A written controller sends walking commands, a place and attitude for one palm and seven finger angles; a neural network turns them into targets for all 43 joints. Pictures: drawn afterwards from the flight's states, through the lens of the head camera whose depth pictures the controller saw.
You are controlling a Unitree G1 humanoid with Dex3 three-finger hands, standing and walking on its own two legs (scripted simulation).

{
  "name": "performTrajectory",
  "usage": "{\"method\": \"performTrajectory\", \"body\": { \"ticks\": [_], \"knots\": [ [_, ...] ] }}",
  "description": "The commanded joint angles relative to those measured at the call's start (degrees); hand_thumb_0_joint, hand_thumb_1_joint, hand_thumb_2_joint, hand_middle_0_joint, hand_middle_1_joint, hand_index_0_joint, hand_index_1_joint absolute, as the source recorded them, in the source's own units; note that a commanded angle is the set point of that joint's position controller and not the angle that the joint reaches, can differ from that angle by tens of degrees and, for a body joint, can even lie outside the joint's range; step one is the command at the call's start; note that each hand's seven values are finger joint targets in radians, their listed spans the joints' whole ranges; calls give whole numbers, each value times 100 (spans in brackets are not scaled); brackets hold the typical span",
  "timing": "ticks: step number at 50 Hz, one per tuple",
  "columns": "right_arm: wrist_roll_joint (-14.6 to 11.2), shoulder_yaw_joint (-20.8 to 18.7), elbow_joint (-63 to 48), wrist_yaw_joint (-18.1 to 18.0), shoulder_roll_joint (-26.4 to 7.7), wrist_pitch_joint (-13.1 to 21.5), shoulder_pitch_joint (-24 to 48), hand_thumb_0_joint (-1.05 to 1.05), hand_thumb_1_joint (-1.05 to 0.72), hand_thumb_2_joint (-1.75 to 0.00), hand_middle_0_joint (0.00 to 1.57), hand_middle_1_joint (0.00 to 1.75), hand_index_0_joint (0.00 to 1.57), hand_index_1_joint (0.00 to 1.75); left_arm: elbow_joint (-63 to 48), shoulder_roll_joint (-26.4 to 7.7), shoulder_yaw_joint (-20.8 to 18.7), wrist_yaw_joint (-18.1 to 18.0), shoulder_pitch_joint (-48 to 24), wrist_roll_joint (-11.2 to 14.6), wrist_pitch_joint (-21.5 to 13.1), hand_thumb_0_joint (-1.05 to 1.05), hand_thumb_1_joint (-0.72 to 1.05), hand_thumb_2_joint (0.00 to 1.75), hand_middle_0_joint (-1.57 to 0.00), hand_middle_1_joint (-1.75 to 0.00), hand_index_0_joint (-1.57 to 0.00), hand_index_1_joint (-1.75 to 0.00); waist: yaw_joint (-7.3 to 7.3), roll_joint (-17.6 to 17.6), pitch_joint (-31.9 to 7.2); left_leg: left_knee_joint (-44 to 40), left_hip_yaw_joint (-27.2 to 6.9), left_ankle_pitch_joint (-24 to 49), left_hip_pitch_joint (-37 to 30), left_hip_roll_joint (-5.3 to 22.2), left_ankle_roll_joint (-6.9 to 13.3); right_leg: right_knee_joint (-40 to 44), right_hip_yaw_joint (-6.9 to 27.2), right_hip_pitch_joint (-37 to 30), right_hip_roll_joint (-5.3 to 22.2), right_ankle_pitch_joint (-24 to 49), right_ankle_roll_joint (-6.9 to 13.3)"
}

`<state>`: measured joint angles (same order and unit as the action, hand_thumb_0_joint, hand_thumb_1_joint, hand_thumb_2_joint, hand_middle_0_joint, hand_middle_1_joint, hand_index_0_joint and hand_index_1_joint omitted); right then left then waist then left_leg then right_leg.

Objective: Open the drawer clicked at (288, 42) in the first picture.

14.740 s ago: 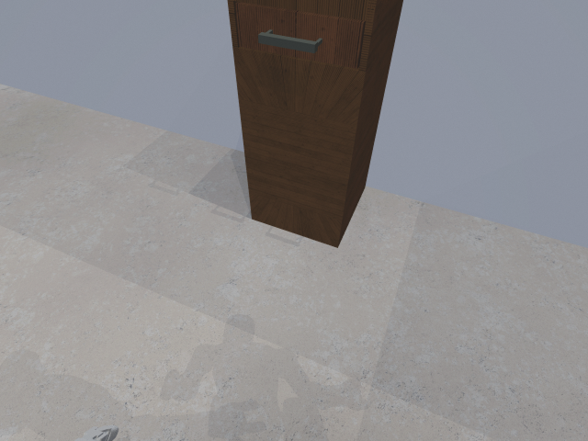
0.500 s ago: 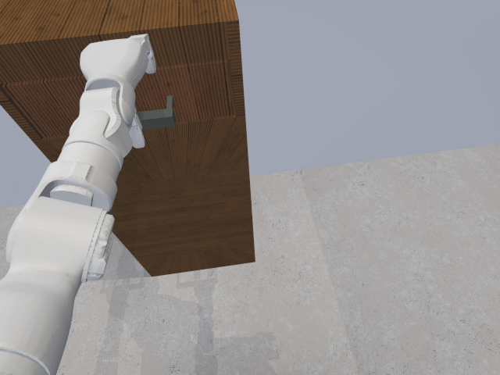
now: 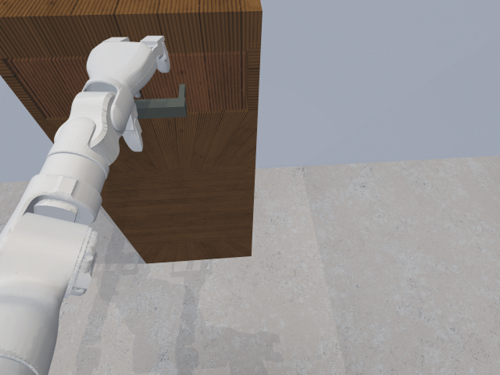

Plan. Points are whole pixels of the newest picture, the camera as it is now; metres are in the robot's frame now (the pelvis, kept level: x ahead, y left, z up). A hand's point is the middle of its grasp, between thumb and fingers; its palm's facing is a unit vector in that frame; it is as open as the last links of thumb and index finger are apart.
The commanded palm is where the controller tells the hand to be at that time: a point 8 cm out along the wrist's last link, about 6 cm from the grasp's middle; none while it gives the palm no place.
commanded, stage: move the hooked fingers above the handle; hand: left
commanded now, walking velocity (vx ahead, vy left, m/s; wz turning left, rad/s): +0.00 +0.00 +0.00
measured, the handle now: (136, 100) +0.56 +0.18 +0.11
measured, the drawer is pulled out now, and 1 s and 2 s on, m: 0.00 0.00 0.00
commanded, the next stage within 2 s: lower the fingers behind the handle in 1.46 s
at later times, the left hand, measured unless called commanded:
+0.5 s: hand (104, 91) +0.51 +0.20 +0.16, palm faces -0.06 +0.02 -1.00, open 13.6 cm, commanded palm +0.50 +0.19 +0.22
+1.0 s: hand (114, 84) +0.52 +0.19 +0.17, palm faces +0.04 -0.03 -1.00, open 13.4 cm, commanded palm +0.49 +0.20 +0.23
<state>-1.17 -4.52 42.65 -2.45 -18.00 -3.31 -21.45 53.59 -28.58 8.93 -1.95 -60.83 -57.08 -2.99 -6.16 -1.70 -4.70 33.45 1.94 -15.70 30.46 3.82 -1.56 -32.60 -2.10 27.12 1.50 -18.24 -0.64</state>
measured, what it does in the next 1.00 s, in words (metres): stands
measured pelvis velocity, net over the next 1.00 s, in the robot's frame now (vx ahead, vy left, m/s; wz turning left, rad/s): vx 0.00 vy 0.01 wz -0.03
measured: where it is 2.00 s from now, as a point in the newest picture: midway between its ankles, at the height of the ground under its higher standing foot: outside the picture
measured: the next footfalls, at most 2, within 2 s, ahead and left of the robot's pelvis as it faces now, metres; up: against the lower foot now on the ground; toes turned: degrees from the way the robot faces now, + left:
none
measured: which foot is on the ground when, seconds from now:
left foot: down 0.00-1.00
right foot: down 0.00-1.00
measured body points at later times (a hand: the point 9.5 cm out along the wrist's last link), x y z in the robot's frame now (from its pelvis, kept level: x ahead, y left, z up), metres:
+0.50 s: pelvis -0.01 +0.00 +0.00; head +0.05 -0.02 +0.45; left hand +0.51 +0.20 +0.22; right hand -0.01 -0.27 -0.13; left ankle +0.00 +0.14 -0.73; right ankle -0.03 -0.13 -0.73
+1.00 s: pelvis +0.00 +0.01 +0.00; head +0.05 -0.02 +0.45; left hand +0.51 +0.19 +0.22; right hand +0.04 -0.24 -0.14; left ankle +0.00 +0.14 -0.73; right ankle -0.03 -0.13 -0.73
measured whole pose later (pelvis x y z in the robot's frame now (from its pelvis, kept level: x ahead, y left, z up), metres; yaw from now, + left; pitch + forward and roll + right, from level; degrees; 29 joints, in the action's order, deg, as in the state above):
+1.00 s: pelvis +0.00 +0.01 +0.00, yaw -2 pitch +12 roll +0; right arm -1.1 -1.2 40.7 -1.0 -13.4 -4.9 -16.9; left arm 59.9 -28.4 1.8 -3.9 -60.7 -60.3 5.6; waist -6.2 -4.8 -6.4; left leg 31.9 4.5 -15.5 28.4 3.3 -0.6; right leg -32.1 0.5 26.6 2.0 -17.6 -1.7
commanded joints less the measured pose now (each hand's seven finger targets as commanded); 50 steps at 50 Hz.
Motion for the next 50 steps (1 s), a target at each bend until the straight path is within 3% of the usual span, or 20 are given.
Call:
{"method": "performTrajectory", "body": {
  "ticks": [1, 3, 7, 9, 13, 15, 18, 20, 23, 25, 28, 31, 32, 34, 36, 38, 40, 44, 48, 50],
  "knots": [
    [36, -47, -286, 140, -612, 62, -376, 0, -90, -90, 20, 30, 20, 30, -361, -1932, -1108, -796, -3541, -262, 748, 0, -50, 30, -30, -120, -30, -120, 8, -583, -2443, -59, 110, 2377, -1482, -455, 287, 140, -36, -633, -435, 2257, 224],
    [27, -39, -372, 135, -648, 16, -259, 0, -90, -90, 20, 30, 20, 30, -331, -2135, -1257, -798, -3544, -367, 979, 0, -50, 30, -30, -120, -30, -120, 50, -156, -2572, -54, 157, 2471, -1361, -460, 329, 132, -20, -920, -415, 2472, 202],
    [-11, 3, -481, 67, -638, -73, -91, 0, -90, -90, 20, 30, 20, 30, 21, -2267, -1223, -722, -3573, -528, 1281, 0, -50, 30, -30, -120, -30, -120, 14, 249, -2406, -184, 206, 1941, -1176, -453, 367, 200, -3, -935, -372, 2169, 129],
    [-30, 51, -546, -24, -649, -110, -17, 0, -90, -90, 20, 30, 20, 30, 233, -2545, -1324, -612, -3485, -568, 1312, 0, -50, 30, -30, -120, -30, -120, 31, 466, -2428, -241, 241, 1705, -1022, -447, 380, 244, 60, -1128, -318, 2130, 77],
    [-76, 106, -705, -200, -622, -113, 57, 0, -90, -90, 20, 30, 20, 30, 470, -2672, -1342, -295, -3314, -492, 1139, 0, -50, 30, -30, -120, -30, -120, 15, 896, -2328, -301, 300, 1348, -873, -438, 416, 339, 127, -1312, -248, 1970, 6],
    [-104, 132, -755, -263, -615, -91, 25, 0, -90, -90, 20, 30, 20, 30, 528, -2702, -1289, -193, -3212, -508, 998, 0, -50, 30, -30, -120, -30, -120, 9, 901, -2191, -326, 303, 1138, -765, -424, 413, 352, 165, -1218, -226, 1829, -24],
    [-98, 110, -773, -273, -613, -18, -54, 0, -90, -90, 20, 30, 20, 30, 559, -2349, -1026, -88, -3197, -549, 748, 0, -50, 30, -30, -120, -30, -120, -110, 806, -2015, -303, 301, 1000, -813, -381, 404, 427, 191, -957, -216, 1584, -18],
    [-96, 80, -793, -272, -636, 20, -153, 0, -90, -90, 20, 30, 20, 30, 444, -2440, -1103, -60, -3016, -557, 588, 0, -50, 30, -30, -120, -30, -120, -51, 661, -2071, -269, 285, 998, -855, -377, 410, 385, 197, -884, -237, 1574, 2],
    [-85, -4, -746, -214, -611, 93, -306, 0, -90, -90, 20, 30, 20, 30, 158, -1618, -504, 54, -3182, -424, 373, 0, -50, 30, -30, -120, -30, -120, -261, 562, -2106, -177, 267, 1077, -1157, -357, 429, 457, 200, -653, -256, 1526, 23],
    [-73, -80, -714, -180, -624, 106, -377, 0, -90, -90, 20, 30, 20, 30, -262, -1496, -460, 110, -3131, -315, 244, 0, -50, 30, -30, -120, -30, -120, -212, 218, -2219, -143, 225, 1238, -1453, -367, 434, 452, 195, -501, -307, 1577, 61],
    [-62, -145, -606, -124, -571, 159, -437, 0, -90, -90, 20, 30, 20, 30, -938, -728, 129, 212, -3631, -30, 22, 0, -50, 30, -30, -120, -30, -120, -415, -105, -2227, -75, 141, 1497, -1875, -395, 458, 530, 162, -246, -353, 1579, 104],
    [-7, -188, -482, -104, -612, 153, -497, 0, -90, -90, 20, 30, 20, 30, -1399, -1337, -441, 73, -3700, 11, -114, 0, -50, 30, -30, -120, -30, -120, -254, -508, -2563, -40, 60, 1871, -2126, -427, 419, 424, 144, -331, -411, 1778, 162],
    [-5, -183, -478, -75, -563, 157, -495, 0, -90, -90, 20, 30, 20, 30, -1454, -1234, -388, 9, -3744, 18, -127, 0, -50, 30, -30, -120, -30, -120, -222, -731, -2583, -33, 53, 1989, -2178, -447, 393, 401, 109, -305, -427, 1787, 191],
    [7, -171, -381, -16, -577, 157, -488, 0, -90, -90, 20, 30, 20, 30, -1404, -1468, -596, -209, -3898, -53, -62, 0, -50, 30, -30, -120, -30, -120, -194, -842, -2506, -31, 12, 2156, -2092, -428, 344, 350, 45, -253, -461, 1826, 219],
    [41, -146, -381, 68, -588, 147, -452, 0, -90, -90, 20, 30, 20, 30, -1268, -1731, -936, -464, -3739, -153, 133, 0, -50, 30, -30, -120, -30, -120, -39, -897, -2614, -44, -9, 2438, -2039, -412, 290, 231, -35, -352, -484, 1941, 253],
    [86, -118, -407, 119, -615, 119, -387, 0, -90, -90, 20, 30, 20, 30, -1037, -2049, -1285, -646, -3519, -241, 380, 0, -50, 30, -30, -120, -30, -120, 109, -688, -2869, -12, 28, 2822, -1944, -406, 288, 156, -59, -686, -482, 2276, 265],
    [69, -106, -492, 162, -576, 83, -294, 0, -90, -90, 20, 30, 20, 30, -1010, -1860, -1149, -713, -3449, -298, 611, 0, -50, 30, -30, -120, -30, -120, 101, -434, -2904, -11, 74, 2865, -1846, -404, 308, 104, -73, -838, -459, 2477, 216],
    [39, -66, -564, 131, -608, 3, -117, 0, -90, -90, 20, 30, 20, 30, -826, -2257, -1397, -708, -3346, -402, 901, 0, -50, 30, -30, -120, -30, -120, 146, -20, -2907, -100, 139, 2649, -1623, -411, 349, 136, -41, -1144, -413, 2605, 163],
    [8, -40, -657, 23, -609, -60, 13, 0, -90, -90, 20, 30, 20, 30, -478, -2155, -1276, -443, -2997, -393, 1066, 0, -50, 30, -30, -120, -30, -120, 134, 418, -2781, -167, 229, 2422, -1569, -417, 401, 232, -10, -1335, -359, 2665, 116],
    [-27, -20, -714, 1, -603, -80, 47, 0, -90, -90, 20, 30, 20, 30, -422, -1886, -1015, -213, -2785, -357, 1075, 0, -50, 30, -30, -120, -30, -120, 122, 462, -2569, -206, 233, 2302, -1587, -416, 416, 255, -12, -1226, -348, 2631, 96]
  ]
}}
